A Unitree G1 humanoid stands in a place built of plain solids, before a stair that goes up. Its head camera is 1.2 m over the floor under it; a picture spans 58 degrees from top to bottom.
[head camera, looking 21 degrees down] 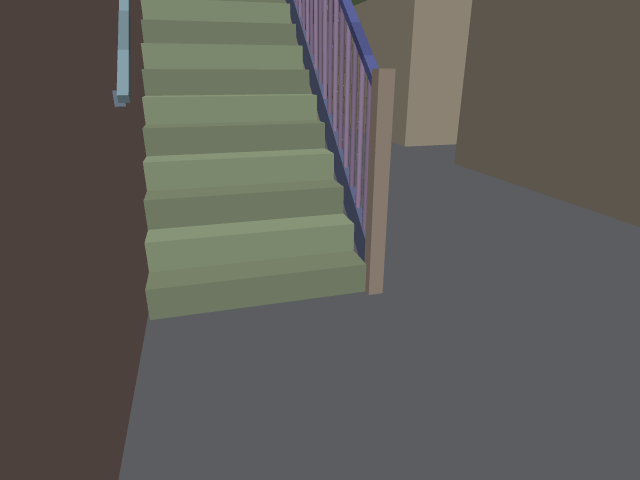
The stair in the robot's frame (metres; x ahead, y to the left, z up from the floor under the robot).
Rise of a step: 0.18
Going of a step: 0.22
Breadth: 1.20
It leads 16 degrees to the left of straight ahead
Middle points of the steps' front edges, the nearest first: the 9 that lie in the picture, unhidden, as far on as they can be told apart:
2.12 0.31 0.18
2.33 0.37 0.35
2.54 0.43 0.53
2.75 0.48 0.70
2.96 0.54 0.88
3.17 0.60 1.06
3.38 0.66 1.23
3.58 0.72 1.41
3.79 0.77 1.58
